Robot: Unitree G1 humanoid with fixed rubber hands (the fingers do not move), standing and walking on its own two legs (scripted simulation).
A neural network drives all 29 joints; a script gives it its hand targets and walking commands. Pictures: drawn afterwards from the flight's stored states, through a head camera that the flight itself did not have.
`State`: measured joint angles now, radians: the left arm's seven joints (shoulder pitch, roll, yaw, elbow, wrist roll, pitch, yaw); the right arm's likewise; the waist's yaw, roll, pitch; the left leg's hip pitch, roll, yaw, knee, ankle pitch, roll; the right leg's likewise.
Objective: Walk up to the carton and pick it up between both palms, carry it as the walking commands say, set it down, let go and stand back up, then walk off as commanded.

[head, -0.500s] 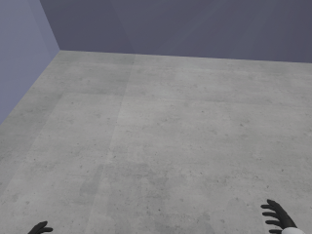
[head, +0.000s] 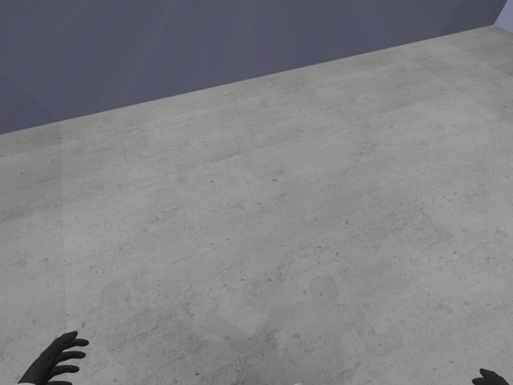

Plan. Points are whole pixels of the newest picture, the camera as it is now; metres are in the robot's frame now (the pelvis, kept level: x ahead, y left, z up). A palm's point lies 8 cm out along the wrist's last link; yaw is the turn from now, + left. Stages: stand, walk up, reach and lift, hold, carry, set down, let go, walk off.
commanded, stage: walk up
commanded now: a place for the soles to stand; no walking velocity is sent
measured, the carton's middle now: out of the picture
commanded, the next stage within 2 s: none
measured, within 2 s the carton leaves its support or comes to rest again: neither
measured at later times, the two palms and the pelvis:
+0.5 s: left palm (250, 219) +0.41 +0.03 -0.03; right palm out of the picture -0.10 -0.46 -0.07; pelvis +0.06 -0.12 +0.01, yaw -30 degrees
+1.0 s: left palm (367, 188) +0.52 -0.23 -0.05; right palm out of the picture -0.14 -0.58 -0.02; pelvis +0.13 -0.29 +0.01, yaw -53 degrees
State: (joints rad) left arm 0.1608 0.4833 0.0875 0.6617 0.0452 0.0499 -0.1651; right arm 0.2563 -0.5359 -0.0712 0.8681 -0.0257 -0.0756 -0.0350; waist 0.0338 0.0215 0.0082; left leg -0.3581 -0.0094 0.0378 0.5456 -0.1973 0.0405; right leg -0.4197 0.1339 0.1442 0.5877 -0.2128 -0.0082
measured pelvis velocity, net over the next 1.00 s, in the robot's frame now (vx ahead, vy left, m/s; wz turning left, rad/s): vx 0.13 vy -0.29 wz -0.92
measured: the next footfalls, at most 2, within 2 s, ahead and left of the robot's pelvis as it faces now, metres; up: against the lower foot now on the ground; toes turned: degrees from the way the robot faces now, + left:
right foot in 0.34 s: +0.06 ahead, -0.25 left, +0.00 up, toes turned -25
left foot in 0.64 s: +0.27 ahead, -0.15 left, +0.00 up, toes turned -32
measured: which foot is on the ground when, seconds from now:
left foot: down 0.00-0.38, up 0.40-0.62, down 0.64-1.00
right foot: up 0.00-0.32, down 0.34-0.64, up 0.66-1.00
